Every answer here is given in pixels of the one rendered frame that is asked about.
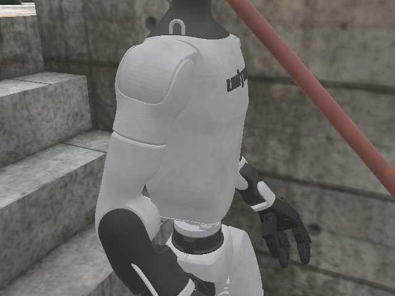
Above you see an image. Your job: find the robot left forearm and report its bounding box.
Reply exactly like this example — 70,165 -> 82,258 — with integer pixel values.
235,154 -> 275,212

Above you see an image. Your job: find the robot left upper arm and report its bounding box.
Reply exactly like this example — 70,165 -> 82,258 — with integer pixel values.
230,34 -> 241,46

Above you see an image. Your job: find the robot thigh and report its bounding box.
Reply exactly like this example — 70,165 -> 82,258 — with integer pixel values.
217,226 -> 264,296
193,281 -> 199,291

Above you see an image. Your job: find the robot right upper arm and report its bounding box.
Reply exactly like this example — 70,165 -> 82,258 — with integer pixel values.
95,38 -> 198,245

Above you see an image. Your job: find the robot right forearm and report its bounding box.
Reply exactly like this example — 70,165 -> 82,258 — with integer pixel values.
98,208 -> 207,296

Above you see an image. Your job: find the robot right thigh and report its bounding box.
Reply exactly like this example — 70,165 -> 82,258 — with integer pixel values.
193,281 -> 199,291

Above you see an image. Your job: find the left robot hand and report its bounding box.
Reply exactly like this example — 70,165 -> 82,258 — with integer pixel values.
258,197 -> 312,268

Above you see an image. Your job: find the robot left thigh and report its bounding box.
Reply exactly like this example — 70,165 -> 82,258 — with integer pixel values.
217,226 -> 264,296

